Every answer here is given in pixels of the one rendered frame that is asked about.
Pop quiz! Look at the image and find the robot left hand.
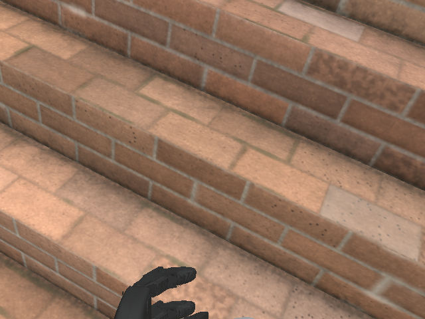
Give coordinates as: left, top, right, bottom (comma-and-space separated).
114, 266, 209, 319

